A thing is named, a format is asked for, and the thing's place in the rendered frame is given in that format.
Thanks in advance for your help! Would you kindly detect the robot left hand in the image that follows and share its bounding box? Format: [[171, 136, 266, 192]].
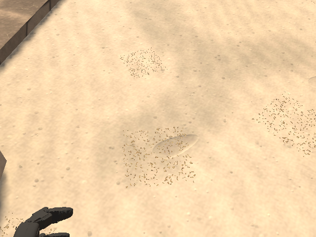
[[13, 206, 73, 237]]

